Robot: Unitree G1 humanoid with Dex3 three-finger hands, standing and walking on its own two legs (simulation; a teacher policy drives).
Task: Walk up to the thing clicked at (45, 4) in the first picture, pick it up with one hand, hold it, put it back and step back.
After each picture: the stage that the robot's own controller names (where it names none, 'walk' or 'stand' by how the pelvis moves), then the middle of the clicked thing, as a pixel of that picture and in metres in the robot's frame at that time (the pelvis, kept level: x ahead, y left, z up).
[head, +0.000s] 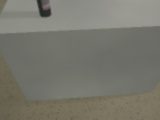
stand; out of the picture +0.87 +0.25 +0.10
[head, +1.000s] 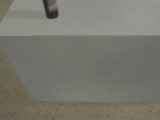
walk; out of the picture +0.79 +0.23 +0.11
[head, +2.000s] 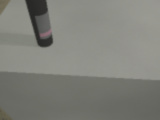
stand; (39, 17) +0.55 +0.20 +0.14
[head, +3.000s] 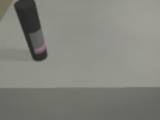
stand; (33, 33) +0.53 +0.21 +0.10
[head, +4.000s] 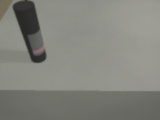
stand; (32, 35) +0.52 +0.22 +0.10
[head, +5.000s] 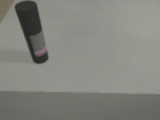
stand; (34, 36) +0.51 +0.21 +0.10
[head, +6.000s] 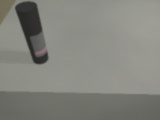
stand; (34, 36) +0.51 +0.21 +0.10
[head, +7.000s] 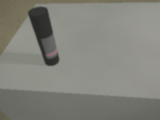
rise first; (46, 39) +0.51 +0.21 +0.11
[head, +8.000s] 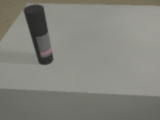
go down; (40, 38) +0.53 +0.19 +0.11
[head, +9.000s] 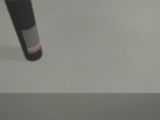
go down; (26, 30) +0.50 +0.19 +0.12
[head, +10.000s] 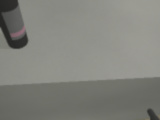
close in; (8, 12) +0.51 +0.20 +0.15
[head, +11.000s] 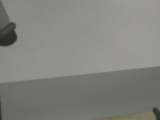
close; out of the picture +0.52 +0.23 +0.16
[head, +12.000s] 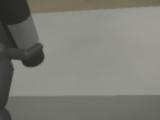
lift; (19, 25) +0.34 +0.16 +0.31
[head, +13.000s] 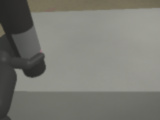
hold; (22, 36) +0.33 +0.17 +0.28
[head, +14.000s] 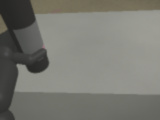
hold; (25, 31) +0.33 +0.17 +0.30
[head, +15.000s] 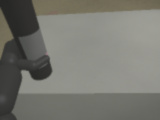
hold; (29, 39) +0.34 +0.16 +0.27
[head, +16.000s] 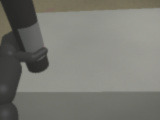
crouch; (27, 32) +0.36 +0.17 +0.27
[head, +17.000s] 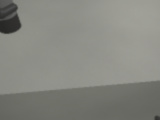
lower; out of the picture +0.49 +0.21 +0.31
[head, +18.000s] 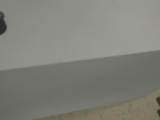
lower; out of the picture +0.54 +0.22 +0.18
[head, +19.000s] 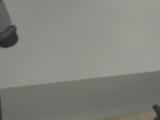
lower; out of the picture +0.51 +0.22 +0.16
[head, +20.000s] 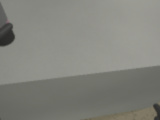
lower; out of the picture +0.52 +0.22 +0.17
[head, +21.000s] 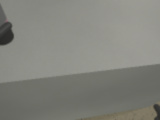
lower; out of the picture +0.52 +0.22 +0.17
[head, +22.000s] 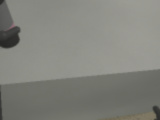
open; out of the picture +0.51 +0.22 +0.16
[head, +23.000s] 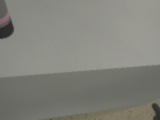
rise; out of the picture +0.51 +0.22 +0.17
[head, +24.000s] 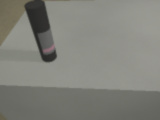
sink last; (43, 34) +0.52 +0.21 +0.13
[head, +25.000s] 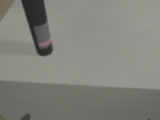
stand; (39, 27) +0.52 +0.20 +0.12
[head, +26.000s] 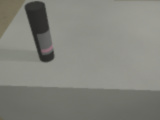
stand; (41, 35) +0.53 +0.19 +0.11
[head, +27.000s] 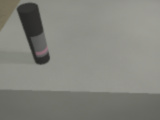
stand; (36, 37) +0.52 +0.21 +0.10
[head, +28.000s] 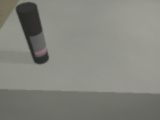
stand; (34, 36) +0.52 +0.21 +0.10
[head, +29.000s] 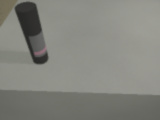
stand; (34, 36) +0.51 +0.21 +0.10
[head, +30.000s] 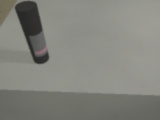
stand; (34, 36) +0.51 +0.21 +0.10
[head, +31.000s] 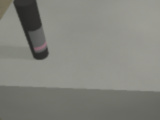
walk; (34, 31) +0.51 +0.21 +0.10
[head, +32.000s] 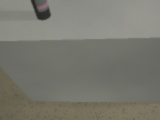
walk; out of the picture +0.70 +0.23 +0.12
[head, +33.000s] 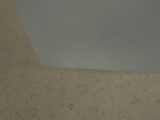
walk; out of the picture +1.04 +0.16 +0.13
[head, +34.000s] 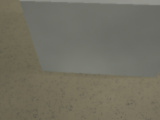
stand; out of the picture +1.14 +0.18 +0.12
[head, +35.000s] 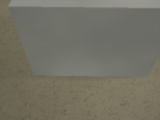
stand; out of the picture +1.11 +0.22 +0.10
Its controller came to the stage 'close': yes
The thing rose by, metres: 0.22
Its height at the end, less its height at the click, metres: +0.00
